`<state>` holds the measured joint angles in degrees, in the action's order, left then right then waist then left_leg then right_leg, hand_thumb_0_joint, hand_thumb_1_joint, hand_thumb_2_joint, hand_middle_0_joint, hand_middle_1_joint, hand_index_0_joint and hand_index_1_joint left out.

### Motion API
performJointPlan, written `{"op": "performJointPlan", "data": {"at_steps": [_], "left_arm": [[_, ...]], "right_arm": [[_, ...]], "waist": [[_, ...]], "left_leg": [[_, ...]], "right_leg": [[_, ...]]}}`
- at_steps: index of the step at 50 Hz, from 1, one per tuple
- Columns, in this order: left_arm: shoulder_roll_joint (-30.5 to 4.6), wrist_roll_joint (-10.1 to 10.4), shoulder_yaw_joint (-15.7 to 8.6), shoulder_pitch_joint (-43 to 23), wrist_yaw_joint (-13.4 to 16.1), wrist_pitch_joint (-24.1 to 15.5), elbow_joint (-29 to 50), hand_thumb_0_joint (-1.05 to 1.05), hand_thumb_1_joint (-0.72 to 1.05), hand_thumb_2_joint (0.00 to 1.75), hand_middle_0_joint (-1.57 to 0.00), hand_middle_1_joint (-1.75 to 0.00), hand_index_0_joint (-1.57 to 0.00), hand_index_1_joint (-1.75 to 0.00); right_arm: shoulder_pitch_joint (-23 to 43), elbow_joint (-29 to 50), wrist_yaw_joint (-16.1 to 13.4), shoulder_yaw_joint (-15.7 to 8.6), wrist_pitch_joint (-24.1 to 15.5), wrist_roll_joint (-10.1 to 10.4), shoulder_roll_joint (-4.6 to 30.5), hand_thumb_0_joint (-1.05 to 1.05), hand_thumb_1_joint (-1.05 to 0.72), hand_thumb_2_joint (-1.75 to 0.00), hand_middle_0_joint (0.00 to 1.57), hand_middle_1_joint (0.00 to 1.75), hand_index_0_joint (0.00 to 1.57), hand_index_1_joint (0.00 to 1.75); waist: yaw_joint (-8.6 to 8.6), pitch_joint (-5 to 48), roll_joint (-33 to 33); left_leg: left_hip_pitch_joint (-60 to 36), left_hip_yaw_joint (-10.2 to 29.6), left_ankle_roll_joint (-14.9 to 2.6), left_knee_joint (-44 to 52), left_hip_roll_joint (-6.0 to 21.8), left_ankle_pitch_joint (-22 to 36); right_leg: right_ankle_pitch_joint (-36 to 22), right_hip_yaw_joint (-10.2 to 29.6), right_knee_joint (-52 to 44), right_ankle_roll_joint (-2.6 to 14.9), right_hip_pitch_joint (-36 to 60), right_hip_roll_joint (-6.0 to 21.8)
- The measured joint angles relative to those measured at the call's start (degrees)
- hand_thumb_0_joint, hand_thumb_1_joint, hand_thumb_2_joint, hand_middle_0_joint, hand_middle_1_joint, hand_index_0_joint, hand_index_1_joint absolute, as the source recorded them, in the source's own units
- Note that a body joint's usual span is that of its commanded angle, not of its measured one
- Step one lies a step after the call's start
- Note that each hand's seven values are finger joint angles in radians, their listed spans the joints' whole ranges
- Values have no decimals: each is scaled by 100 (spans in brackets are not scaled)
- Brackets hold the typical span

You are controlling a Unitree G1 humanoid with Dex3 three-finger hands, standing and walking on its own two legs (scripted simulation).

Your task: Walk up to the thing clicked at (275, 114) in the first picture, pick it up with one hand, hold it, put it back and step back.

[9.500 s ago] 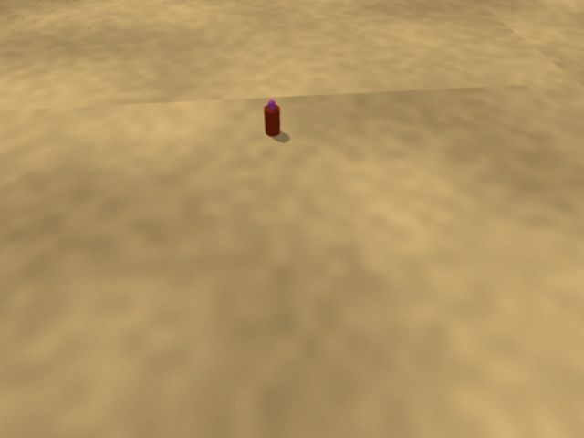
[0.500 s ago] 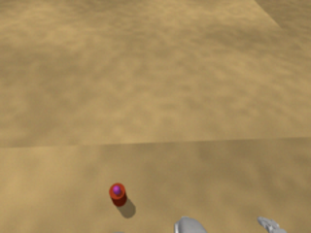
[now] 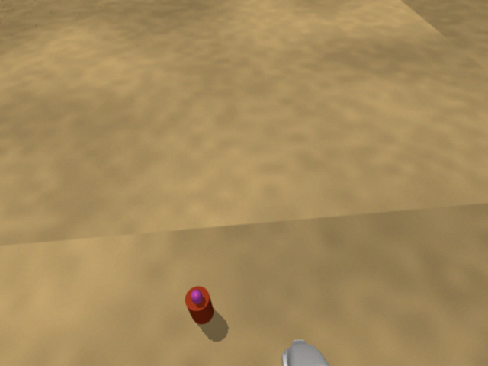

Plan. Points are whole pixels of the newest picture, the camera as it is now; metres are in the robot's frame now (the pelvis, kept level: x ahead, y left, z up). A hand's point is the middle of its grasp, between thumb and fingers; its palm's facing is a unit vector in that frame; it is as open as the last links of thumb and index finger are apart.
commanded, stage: walk up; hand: left
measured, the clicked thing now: (199, 303) +0.44 +0.18 -0.64
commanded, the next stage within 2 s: none
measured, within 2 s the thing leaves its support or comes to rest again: neither
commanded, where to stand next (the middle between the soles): +0.06 +0.00 m, yaw -4 degrees
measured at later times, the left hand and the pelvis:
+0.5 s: hand out of the picture +0.09 +0.26 -0.13, palm faces -0.05 -0.92 -0.38, open 7.4 cm; pelvis +0.02 -0.02 +0.01, yaw -2 degrees
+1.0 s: hand out of the picture +0.15 +0.23 -0.13, palm faces -0.05 -0.95 -0.30, open 7.4 cm; pelvis +0.04 +0.00 +0.03, yaw -2 degrees
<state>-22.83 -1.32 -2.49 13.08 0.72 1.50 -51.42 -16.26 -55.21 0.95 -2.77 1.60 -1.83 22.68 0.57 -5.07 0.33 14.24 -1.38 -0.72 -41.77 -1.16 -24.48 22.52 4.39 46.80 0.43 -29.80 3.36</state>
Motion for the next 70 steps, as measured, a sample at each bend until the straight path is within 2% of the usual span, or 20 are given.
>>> {"op": "performJointPlan", "data": {"at_steps": [2, 4, 7, 9, 11, 13, 14, 17, 21, 23, 25, 27, 31, 33, 35, 36, 38, 47, 62, 70], "left_arm": [[-21, 31, 7, 47, -58, -8, -192, 0, 90, 90, -20, -30, -20, -30], [-86, 75, -25, 73, -90, -51, -291, 0, 90, 90, -20, -30, -20, -30], [-101, 86, -36, 47, -112, -105, -438, 0, 90, 90, -20, -30, -20, -30], [36, 65, -6, -55, -105, -154, -540, 0, 90, 90, -20, -30, -20, -30], [137, 37, 62, -75, -137, -240, -524, 0, 90, 90, -20, -30, -20, -30], [187, 29, 114, -70, -184, -273, -494, 0, 90, 90, -20, -30, -20, -30], [205, 26, 139, -73, -203, -257, -488, 0, 90, 90, -20, -30, -20, -30], [225, 39, 199, -65, -226, -179, -500, 0, 90, 90, -20, -30, -20, -30], [102, 34, 146, -78, -218, -179, -545, 0, 90, 90, -20, -30, -20, -30], [5, 53, 94, -94, -220, -259, -522, 0, 90, 90, -20, -30, -20, -30], [-54, 68, 38, -133, -204, -337, -515, 0, 90, 90, -20, -30, -20, -30], [-24, 62, 30, -205, -172, -363, -533, 0, 90, 90, -20, -30, -20, -30], [76, 13, 114, -271, -196, -312, -478, 0, 90, 90, -20, -30, -20, -30], [146, 6, 168, -318, -200, -285, -454, 0, 90, 90, -20, -30, -20, -30], [184, 29, 207, -382, -202, -238, -471, 0, 90, 90, -20, -30, -20, -30], [195, 53, 219, -408, -199, -205, -498, 0, 90, 90, -20, -30, -20, -30], [239, 100, 239, -448, -202, -149, -584, 0, 90, 90, -20, -30, -20, -30], [297, 168, 277, -723, -188, -208, -958, 0, 90, 90, -20, -30, -20, -30], [294, 134, 274, -931, -177, -160, -1405, 0, 90, 90, -20, -30, -20, -30], [46, 161, 73, -1159, -134, 78, -991, 0, 90, 90, -20, -30, -20, -30]], "right_arm": [[-91, -120, -5, 36, -29, -21, -46, 1, -91, -90, 21, 30, 20, 30], [-98, -175, -16, 85, -101, -32, -126, 1, -90, -90, 21, 30, 20, 30], [6, -170, 14, 105, -197, -21, -144, 1, -90, -90, 21, 30, 20, 30], [162, -142, 2, 81, -197, 2, -62, 1, -90, -90, 21, 30, 20, 30], [220, -68, -27, 78, -209, 48, -5, 1, -90, -90, 21, 30, 20, 30], [271, -43, -46, 65, -241, 61, 29, 1, -90, -90, 21, 30, 20, 30], [292, -47, -47, 52, -268, 68, 45, 1, -90, -90, 21, 30, 20, 30], [270, -37, -42, 19, -395, 48, 65, 1, -90, -90, 20, 30, 20, 30], [217, -14, -22, 41, -475, 11, -41, 1, -90, -90, 21, 30, 20, 30], [221, -7, -14, 71, -471, 16, -87, 1, -90, -90, 21, 30, 20, 30], [266, 0, -19, 101, -436, 64, -82, 1, -90, -90, 21, 30, 20, 30], [345, -8, -56, 108, -361, 128, -46, 1, -90, -90, 21, 30, 20, 30], [446, -42, -81, 91, -274, 142, 3, 1, -90, -90, 21, 30, 20, 30], [455, -81, -75, 88, -314, 142, 53, 1, -91, -90, 20, 30, 20, 30], [469, -158, -82, 86, -352, 123, 52, 1, -91, -90, 20, 30, 20, 30], [481, -209, -88, 89, -354, 102, 23, 1, -91, -90, 20, 30, 20, 30], [472, -302, -84, 121, -346, 75, -37, 1, -91, -90, 20, 30, 20, 30], [634, -689, -42, 291, -378, 113, -225, 1, -90, -90, 21, 30, 20, 30], [1113, -886, -68, 232, -352, 105, -220, 1, -90, -90, 21, 30, 20, 30], [1517, -574, -131, 106, -135, 233, -170, 1, -90, -90, 21, 30, 20, 30]], "waist": [[-134, 131, -22], [-127, 172, 121], [-91, 143, 216], [-98, -32, 3], [-113, -59, -111], [-92, -16, -63], [-82, 5, -33], [-50, 143, 44], [-63, 197, 48], [-35, 131, 58], [-9, 29, 20], [-44, -51, -125], [-43, -48, -126], [-52, -41, -178], [-29, -42, -155], [-19, -32, -104], [-33, 63, -58], [-58, 200, 87], [-17, 207, 19], [29, -466, 104]], "left_leg": [[-69, 121, -10, 133, 115, 64], [-138, 84, 78, 309, 156, 177], [-104, 16, 145, 297, 247, 169], [-111, 85, 179, 177, 446, 110], [-42, 188, 48, 73, 474, -11], [10, 168, -99, 7, 316, -376], [-19, 147, -137, 75, 243, -317], [-158, 31, -12, 425, 119, 310], [-336, 11, 34, 607, 209, 256], [-419, -8, 110, 655, 284, 245], [-419, -12, 200, 496, 373, 131], [-289, 89, 123, 186, 468, 87], [-32, 124, -118, -62, 222, -675], [-27, 104, -141, 339, 201, -387], [-135, 58, -5, 750, 165, 542], [-195, 18, 67, 869, 131, 724], [-272, -8, 118, 1039, 115, 737], [-628, -27, 108, 1547, 186, 854], [-980, -74, 83, 2153, 150, 1126], [-358, -57, 122, 1587, 154, 1110]], "right_leg": [[83, -29, 157, 26, 167, -173], [-104, -2, 35, 67, 388, -225], [-291, -203, -681, 75, 921, -247], [-796, -309, -1049, -30, 1141, -420], [-856, -384, -1133, -65, 1172, -468], [-782, -347, -1033, -33, 1100, -375], [-748, -318, -989, -32, 1084, -316], [-526, -163, -764, 12, 992, -220], [244, -301, -241, 114, 819, -336], [-58, -438, -697, 157, 948, -310], [-996, -488, -1113, 126, 1095, -348], [-942, -584, -1072, 113, 1117, -432], [-824, -536, -1078, 143, 1094, -287], [-857, -553, -1150, 89, 1110, -242], [-842, -509, -1124, 26, 1101, -195], [-834, -464, -1116, -1, 1103, -161], [-890, -437, -1269, -40, 1164, -145], [-1165, -439, -1977, -82, 1601, -223], [-1411, -398, -2514, -130, 1913, -200], [-1384, -404, -1932, -43, 1284, -196]]}}
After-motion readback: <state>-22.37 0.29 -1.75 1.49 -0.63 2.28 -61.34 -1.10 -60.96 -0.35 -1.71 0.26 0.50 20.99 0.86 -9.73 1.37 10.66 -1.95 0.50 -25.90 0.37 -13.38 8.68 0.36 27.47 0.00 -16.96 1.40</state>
